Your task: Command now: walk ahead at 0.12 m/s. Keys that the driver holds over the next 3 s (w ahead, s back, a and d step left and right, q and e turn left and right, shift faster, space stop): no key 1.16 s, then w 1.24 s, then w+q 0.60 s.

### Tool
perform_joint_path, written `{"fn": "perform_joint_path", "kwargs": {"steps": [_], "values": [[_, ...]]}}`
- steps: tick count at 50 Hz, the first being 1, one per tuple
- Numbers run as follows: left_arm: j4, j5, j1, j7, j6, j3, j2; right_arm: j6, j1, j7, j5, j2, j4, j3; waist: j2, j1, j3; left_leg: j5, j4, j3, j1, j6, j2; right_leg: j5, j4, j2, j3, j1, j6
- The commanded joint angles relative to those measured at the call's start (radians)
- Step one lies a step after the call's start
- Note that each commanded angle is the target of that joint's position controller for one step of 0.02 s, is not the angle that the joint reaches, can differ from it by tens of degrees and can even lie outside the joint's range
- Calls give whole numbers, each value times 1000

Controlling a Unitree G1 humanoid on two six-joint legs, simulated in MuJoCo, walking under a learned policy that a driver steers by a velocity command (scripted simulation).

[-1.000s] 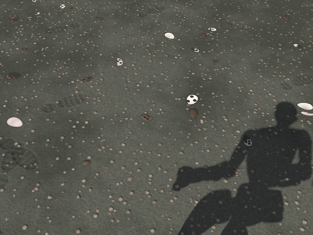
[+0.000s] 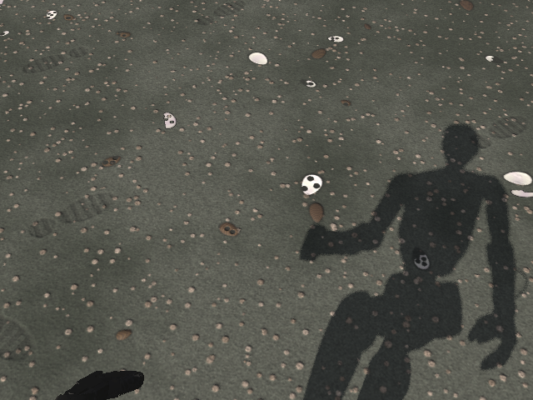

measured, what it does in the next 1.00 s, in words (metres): walks ahead: left foot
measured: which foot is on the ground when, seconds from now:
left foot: down 0.00-0.00, up 0.02-0.28, down 0.30-1.00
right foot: down 0.00-1.00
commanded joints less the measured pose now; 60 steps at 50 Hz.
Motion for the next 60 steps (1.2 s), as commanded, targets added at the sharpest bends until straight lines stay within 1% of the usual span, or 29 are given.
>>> {"fn": "perform_joint_path", "kwargs": {"steps": [1,2,3,4,5,6,7,8,9,10,12,13,14,15,16,17,18,19,20,21,22,24,27,31,37,44,58,59,60], "values": [[20,37,295,18,-6,64,236,-17,68,5,-25,-69,-54,-7,-78,116,-322,425,497,-45,-368,-29,71,633,62,-268,275,748,-205],[38,17,306,13,4,38,159,-9,161,13,-19,-31,-16,12,-186,101,-457,-255,710,-110,-454,-62,10,628,23,-417,471,815,-329],[34,-7,262,8,17,30,127,7,110,15,6,-115,-13,-13,-116,107,-379,-258,796,-140,-494,-73,41,310,-46,-370,463,684,-306],[20,-14,161,9,25,23,111,24,18,7,15,-135,-38,-21,-80,94,-238,-198,809,-102,-553,-81,73,84,-106,-329,395,539,-261],[10,-11,89,11,31,11,85,42,-44,-5,4,-133,-50,-25,-39,78,-155,-148,758,-87,-542,-88,98,-72,-161,-289,342,393,-223],[5,-2,28,14,35,7,81,61,-60,-16,-10,-123,-55,-28,-42,47,-107,-101,671,-89,-469,-93,124,-197,-211,-255,294,252,-188],[7,10,-9,16,40,13,98,72,-48,-23,-14,-97,-51,-23,-79,22,-79,-76,568,-66,-385,-96,122,-261,-240,-212,242,145,-163],[12,18,-19,20,43,15,101,74,-38,-28,-19,-71,-42,-16,-102,16,-76,-67,496,-44,-320,-97,109,-260,-249,-186,202,92,-157],[22,22,-10,25,43,14,99,71,-36,-31,-22,-55,-36,-11,-111,17,-91,-48,432,-38,-282,-94,108,-256,-245,-179,183,86,-158],[32,19,3,31,43,14,101,68,-39,-31,-22,-52,-32,-7,-105,19,-108,-7,370,-33,-252,-89,106,-286,-242,-179,179,92,-157],[44,6,1,40,50,12,104,63,-25,-25,-26,-59,-11,-7,-91,-2,-130,177,228,-8,-152,-76,93,-418,-230,-168,163,70,-127],[53,-2,12,43,55,8,96,64,-30,-22,-36,-61,-4,-7,-77,-4,-124,217,192,6,-111,-66,82,-511,-225,-151,153,45,-95],[68,-3,30,42,57,1,79,66,-44,-20,-49,-67,-10,-7,-56,-2,-97,213,151,-7,-102,-50,94,-606,-218,-132,148,23,-51],[80,-1,53,42,58,-2,76,65,-75,-21,-51,-94,-32,-6,-20,14,-42,167,66,-65,-145,-25,142,-640,-183,-105,135,16,-8],[78,-7,83,44,62,6,91,63,-118,-25,-38,-163,-32,-22,100,72,12,-47,22,-91,-310,2,148,-570,-150,-44,70,97,23],[84,-2,71,49,62,5,95,54,-154,-25,-35,-133,-32,-15,139,72,36,-148,-32,-98,-412,3,139,-479,-91,-33,48,197,36],[90,-1,81,51,61,5,91,43,-176,-24,-39,-101,-28,-5,163,84,34,-139,-58,-101,-437,-11,141,-409,-57,-32,41,248,32],[105,1,99,54,63,3,82,32,-193,-22,-38,-92,-24,-2,169,93,29,-85,-59,-97,-432,-24,137,-358,-38,-34,36,275,25],[118,3,115,54,64,4,86,22,-197,-19,-34,-85,-21,0,160,93,21,-29,-49,-93,-408,-31,133,-317,-27,-32,32,278,19],[131,3,125,53,64,4,84,15,-184,-17,-30,-79,-14,2,130,88,8,33,-34,-87,-373,-33,130,-281,-24,-36,35,275,13],[141,0,128,51,63,3,80,11,-167,-15,-25,-84,-3,2,104,82,-6,96,-15,-80,-339,-32,125,-243,-24,-38,36,276,11],[158,-4,125,48,60,3,81,9,-149,-14,-19,-94,12,0,72,71,-29,209,15,-68,-288,-24,116,-158,-15,-41,35,284,13],[184,-10,123,47,61,4,88,11,-141,-11,-18,-93,31,2,42,63,-59,325,40,-55,-242,-16,108,-67,2,-44,34,309,13],[219,-14,130,53,70,4,97,19,-149,-7,-16,-90,52,4,26,63,-64,406,46,-46,-218,-11,102,-12,16,-46,33,333,16],[257,-16,129,62,82,5,111,27,-163,-2,-15,-86,83,7,31,66,-55,469,39,-37,-198,-8,97,14,20,-50,34,353,21],[286,-15,116,66,87,5,118,34,-175,-2,-17,-84,116,12,40,68,-34,443,19,-32,-193,-10,92,-13,6,-51,32,357,29],[326,-12,127,68,88,1,111,37,-162,-8,-20,-81,165,26,33,69,-3,308,-18,-24,-213,-13,83,-92,-26,-47,28,347,40],[336,-12,145,68,89,0,102,39,-141,-9,-18,-82,178,25,42,68,-23,195,-29,-21,-204,-6,77,-198,-15,-29,7,348,40],[340,-18,152,68,90,2,104,42,-133,-12,-11,-101,180,18,64,64,-7,16,-45,-38,-216,17,80,-371,25,2,-27,315,36]]}}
